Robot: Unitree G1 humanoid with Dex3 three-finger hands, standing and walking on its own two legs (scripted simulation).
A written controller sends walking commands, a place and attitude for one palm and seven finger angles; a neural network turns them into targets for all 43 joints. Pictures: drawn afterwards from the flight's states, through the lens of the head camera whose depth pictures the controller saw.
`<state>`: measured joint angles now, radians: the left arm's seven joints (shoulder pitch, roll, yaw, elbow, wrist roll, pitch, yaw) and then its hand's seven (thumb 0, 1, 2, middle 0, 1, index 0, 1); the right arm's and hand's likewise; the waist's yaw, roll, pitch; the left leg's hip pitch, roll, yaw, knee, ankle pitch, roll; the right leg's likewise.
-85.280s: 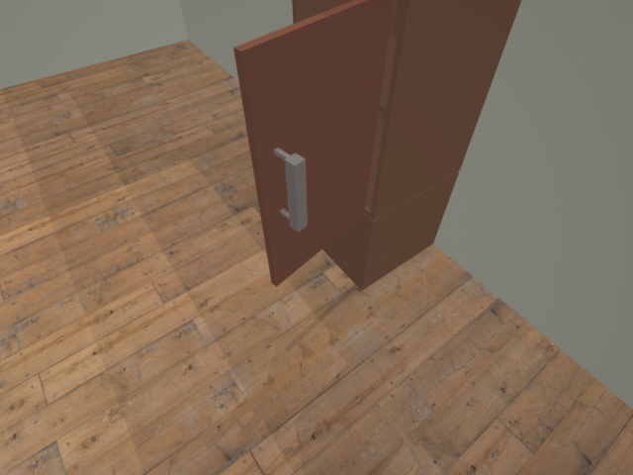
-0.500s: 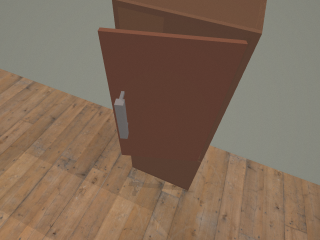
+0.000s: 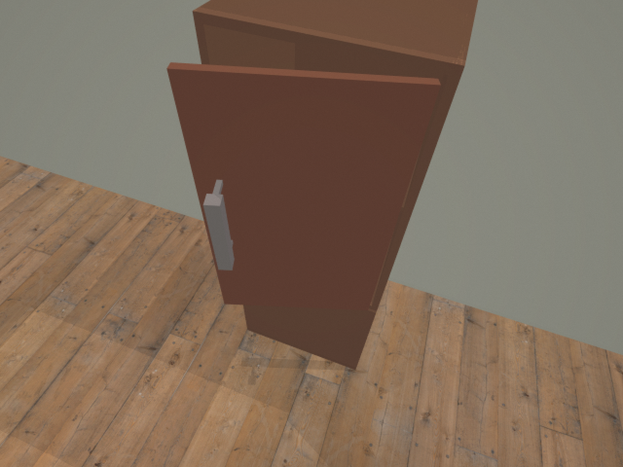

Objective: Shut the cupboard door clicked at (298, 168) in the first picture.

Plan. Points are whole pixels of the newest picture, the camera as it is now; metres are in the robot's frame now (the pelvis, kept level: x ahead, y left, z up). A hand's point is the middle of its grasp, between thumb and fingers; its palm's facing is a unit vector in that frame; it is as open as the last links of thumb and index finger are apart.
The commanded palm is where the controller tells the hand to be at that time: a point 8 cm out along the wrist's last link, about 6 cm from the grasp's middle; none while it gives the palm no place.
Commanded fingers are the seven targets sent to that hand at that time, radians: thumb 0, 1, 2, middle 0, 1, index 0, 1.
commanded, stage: look again from close up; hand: left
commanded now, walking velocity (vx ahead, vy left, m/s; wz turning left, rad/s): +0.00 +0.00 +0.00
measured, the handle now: (222, 226) +0.50 +0.19 -0.03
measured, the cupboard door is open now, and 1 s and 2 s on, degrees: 19 19 19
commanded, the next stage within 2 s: raise the hand and make a fist in 0.56 s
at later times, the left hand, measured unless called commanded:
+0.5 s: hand out of the picture +0.03 +0.21 -0.18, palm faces +0.01 -0.97 -0.24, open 7.4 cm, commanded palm none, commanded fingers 0.00 0.90 0.90 -0.20 -0.30 -0.20 -0.30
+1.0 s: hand (177, 425) +0.18 +0.18 -0.05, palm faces +0.04 -1.00 +0.00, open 6.6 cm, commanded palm +0.12 +0.24 -0.07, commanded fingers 0.00 0.90 0.90 -0.51 -0.64 -0.51 -0.64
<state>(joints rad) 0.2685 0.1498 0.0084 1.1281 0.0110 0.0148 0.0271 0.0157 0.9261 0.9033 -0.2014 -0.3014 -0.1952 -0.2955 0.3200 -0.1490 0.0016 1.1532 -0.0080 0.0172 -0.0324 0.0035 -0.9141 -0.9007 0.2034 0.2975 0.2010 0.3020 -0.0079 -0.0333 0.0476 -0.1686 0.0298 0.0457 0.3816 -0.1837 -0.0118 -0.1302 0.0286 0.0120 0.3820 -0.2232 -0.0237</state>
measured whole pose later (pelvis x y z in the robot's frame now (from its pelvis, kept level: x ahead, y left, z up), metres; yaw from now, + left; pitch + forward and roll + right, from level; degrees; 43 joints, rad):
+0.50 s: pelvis +0.01 +0.02 -0.01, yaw +0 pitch -1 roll +1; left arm 0.28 0.17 -0.01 1.08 0.02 -0.02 0.04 0.01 0.91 0.90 -0.20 -0.30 -0.19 -0.30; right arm 0.28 -0.18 0.01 1.08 -0.01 -0.03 -0.02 0.02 -0.93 -0.90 0.21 0.30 0.20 0.30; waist 0.00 0.02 0.01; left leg -0.21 -0.02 0.07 0.48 -0.26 0.03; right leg -0.20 -0.02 0.03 0.52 -0.32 0.01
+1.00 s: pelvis -0.02 -0.01 -0.07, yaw +2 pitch +11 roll +2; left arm 0.34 0.18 0.19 0.26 -0.26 -0.58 -0.34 0.01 0.91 0.90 -0.34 -0.46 -0.34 -0.45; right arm 0.16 -0.23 -0.05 0.61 0.01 -0.29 0.00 0.01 -0.91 -0.90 0.21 0.30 0.20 0.30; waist 0.00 -0.06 -0.13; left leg -0.76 0.01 0.02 0.99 -0.42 -0.03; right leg -0.73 -0.01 -0.04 1.05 -0.51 -0.05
